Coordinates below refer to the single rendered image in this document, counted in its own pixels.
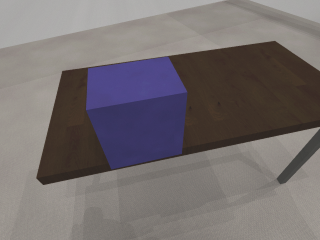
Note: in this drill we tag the carton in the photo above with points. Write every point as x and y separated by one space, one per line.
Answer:
137 110

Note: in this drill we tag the table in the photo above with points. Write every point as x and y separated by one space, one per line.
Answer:
234 95

